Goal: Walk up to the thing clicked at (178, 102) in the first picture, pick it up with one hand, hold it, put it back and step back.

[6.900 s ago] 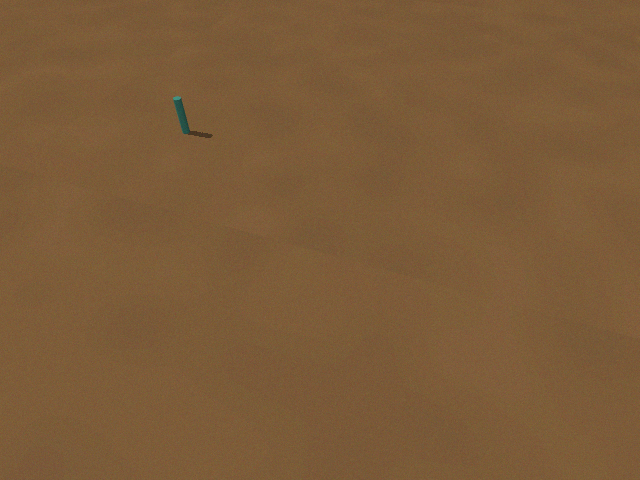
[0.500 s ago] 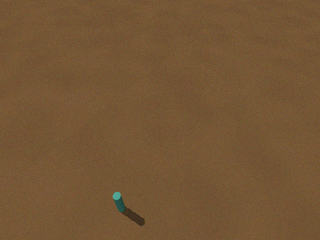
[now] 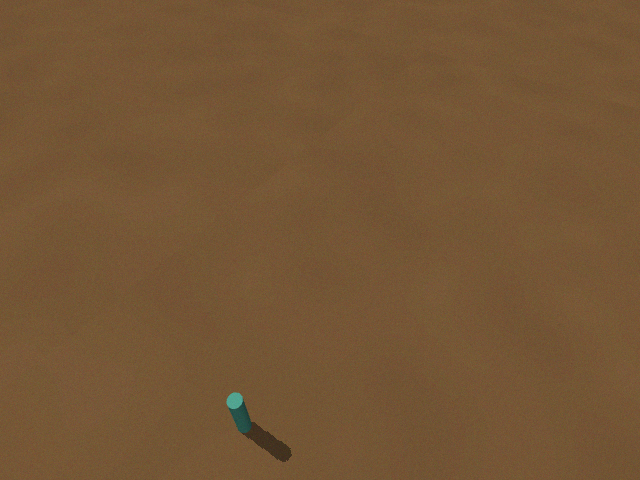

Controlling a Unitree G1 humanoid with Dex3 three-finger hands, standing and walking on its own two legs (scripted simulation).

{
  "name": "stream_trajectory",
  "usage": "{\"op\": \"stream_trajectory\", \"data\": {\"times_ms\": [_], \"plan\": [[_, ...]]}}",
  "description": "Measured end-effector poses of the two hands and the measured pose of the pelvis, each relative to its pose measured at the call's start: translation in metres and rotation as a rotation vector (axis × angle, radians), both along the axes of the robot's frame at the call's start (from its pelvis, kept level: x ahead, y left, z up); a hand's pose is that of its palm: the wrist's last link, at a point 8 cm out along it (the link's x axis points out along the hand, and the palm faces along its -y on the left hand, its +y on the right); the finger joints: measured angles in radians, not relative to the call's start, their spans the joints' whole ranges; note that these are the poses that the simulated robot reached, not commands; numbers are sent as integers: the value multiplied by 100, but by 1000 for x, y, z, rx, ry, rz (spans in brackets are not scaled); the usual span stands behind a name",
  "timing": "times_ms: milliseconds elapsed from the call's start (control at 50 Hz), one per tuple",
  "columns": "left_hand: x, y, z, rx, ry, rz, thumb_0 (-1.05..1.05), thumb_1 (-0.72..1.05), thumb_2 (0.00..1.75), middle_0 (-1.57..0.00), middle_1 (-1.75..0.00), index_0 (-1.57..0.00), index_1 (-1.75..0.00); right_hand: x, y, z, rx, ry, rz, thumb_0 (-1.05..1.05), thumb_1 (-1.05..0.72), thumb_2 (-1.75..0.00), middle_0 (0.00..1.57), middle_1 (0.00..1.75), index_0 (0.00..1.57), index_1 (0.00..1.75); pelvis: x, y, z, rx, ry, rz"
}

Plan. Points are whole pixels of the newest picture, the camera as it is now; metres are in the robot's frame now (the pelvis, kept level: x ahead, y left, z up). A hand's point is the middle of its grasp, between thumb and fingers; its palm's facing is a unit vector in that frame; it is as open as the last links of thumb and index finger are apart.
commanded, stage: stand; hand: left
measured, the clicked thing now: (240, 413) +0.43 +0.21 -0.68
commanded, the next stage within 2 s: none
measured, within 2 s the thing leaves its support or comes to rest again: neither
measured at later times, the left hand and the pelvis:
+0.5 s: hand out of the picture +0.11 +0.25 -0.15, palm faces -0.02 -0.94 -0.35, open 7.4 cm; pelvis +0.02 -0.01 +0.00, yaw +0 degrees
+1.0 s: hand out of the picture +0.10 +0.25 -0.15, palm faces -0.03 -0.94 -0.35, open 7.4 cm; pelvis +0.02 -0.01 +0.00, yaw -1 degrees
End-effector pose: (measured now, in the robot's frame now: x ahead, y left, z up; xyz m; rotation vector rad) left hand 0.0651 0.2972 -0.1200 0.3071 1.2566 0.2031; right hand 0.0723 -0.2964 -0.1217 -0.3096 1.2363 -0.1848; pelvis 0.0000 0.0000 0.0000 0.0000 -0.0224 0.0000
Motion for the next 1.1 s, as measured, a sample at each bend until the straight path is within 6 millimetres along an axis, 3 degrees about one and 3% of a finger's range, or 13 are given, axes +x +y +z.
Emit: {"op": "stream_trajectory", "data": {"times_ms": [580, 820, 1100], "plan": [[42, -9, 4, 10, -35, -19, 0, 91, 89, -20, -30, -20, -30, 27, -10, 1, -5, -2, -8, 1, -91, -90, 20, 30, 20, 29, 26, -9, 1, -2, 4, -5], [38, -8, 4, 10, -40, -20, 0, 91, 89, -20, -30, -20, -30, 24, -9, 3, -11, -18, -13, 1, -91, -90, 20, 30, 20, 29, 23, -8, 1, -2, -9, -10], [17, -3, 4, 14, -12, -18, 1, 91, 89, -20, -30, -20, -30, 3, -6, 1, -1, 7, -18, 1, -91, -90, 20, 30, 20, 29, 13, -5, 2, -1, -13, -13]]}}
